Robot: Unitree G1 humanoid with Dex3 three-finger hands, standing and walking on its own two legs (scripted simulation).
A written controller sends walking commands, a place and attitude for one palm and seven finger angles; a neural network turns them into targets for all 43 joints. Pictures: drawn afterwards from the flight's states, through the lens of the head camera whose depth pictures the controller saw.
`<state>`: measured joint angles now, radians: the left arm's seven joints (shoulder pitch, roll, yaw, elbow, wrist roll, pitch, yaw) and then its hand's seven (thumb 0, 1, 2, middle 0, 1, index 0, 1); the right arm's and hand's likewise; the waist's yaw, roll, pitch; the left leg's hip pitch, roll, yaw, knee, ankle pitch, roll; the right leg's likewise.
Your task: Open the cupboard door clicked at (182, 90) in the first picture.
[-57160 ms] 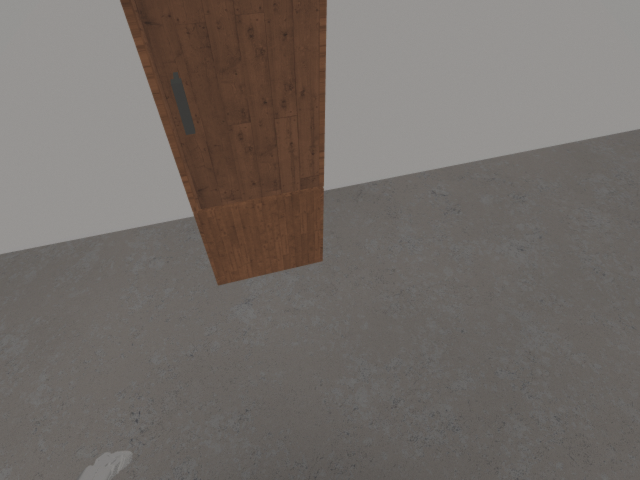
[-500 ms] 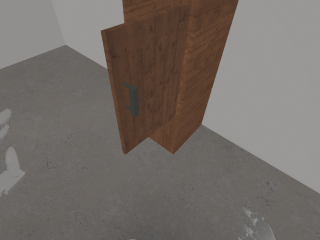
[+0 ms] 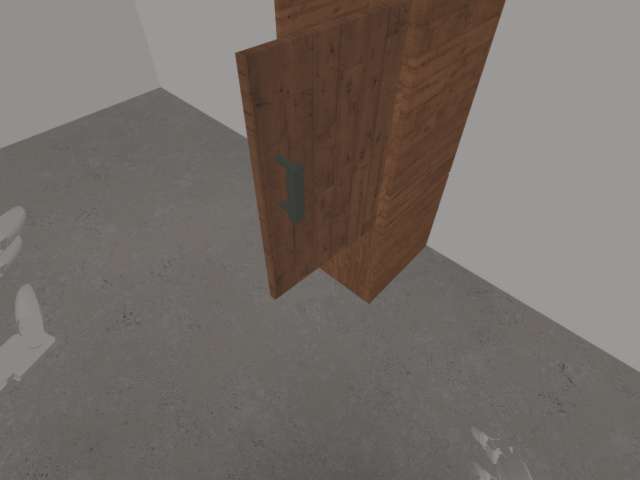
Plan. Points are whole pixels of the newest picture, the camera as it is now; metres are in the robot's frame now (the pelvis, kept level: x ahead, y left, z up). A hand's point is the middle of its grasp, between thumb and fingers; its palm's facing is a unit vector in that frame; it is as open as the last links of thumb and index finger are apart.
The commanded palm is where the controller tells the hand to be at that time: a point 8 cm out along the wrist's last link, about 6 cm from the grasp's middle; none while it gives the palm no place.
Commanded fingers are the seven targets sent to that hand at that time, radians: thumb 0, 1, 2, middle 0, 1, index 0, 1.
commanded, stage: let the arm hang, fingers relaxed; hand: left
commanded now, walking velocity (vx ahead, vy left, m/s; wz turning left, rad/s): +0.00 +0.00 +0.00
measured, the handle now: (288, 188) +0.59 +0.09 +0.01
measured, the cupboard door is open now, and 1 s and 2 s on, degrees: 86 86 86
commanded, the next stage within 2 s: look to check the result in 1.10 s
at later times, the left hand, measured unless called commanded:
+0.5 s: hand out of the picture +0.00 +0.20 -0.16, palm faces +0.12 -0.96 -0.25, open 7.1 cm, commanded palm none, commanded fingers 0.00 0.90 0.90 -0.20 -0.30 -0.20 -0.30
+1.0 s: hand out of the picture +0.02 +0.23 -0.14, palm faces +0.09 -0.95 -0.30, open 7.4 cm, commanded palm none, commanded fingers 0.00 0.90 0.90 -0.20 -0.30 -0.20 -0.30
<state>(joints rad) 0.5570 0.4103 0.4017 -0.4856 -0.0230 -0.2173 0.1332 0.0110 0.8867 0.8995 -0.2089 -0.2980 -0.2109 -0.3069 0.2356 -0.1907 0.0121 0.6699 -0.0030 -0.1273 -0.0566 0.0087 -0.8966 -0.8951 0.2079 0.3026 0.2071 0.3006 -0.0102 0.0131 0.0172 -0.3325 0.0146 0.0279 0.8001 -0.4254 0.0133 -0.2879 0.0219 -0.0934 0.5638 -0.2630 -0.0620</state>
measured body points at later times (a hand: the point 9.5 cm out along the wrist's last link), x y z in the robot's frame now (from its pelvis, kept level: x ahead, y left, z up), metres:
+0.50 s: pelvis -0.02 -0.01 +0.01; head +0.01 -0.01 +0.46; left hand +0.00 +0.25 -0.14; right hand +0.02 -0.25 -0.15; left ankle -0.03 +0.11 -0.73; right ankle +0.03 -0.10 -0.73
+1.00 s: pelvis -0.02 +0.01 +0.02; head -0.01 -0.01 +0.47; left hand +0.02 +0.28 -0.12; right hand +0.04 -0.26 -0.14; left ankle -0.03 +0.11 -0.73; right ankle +0.03 -0.10 -0.73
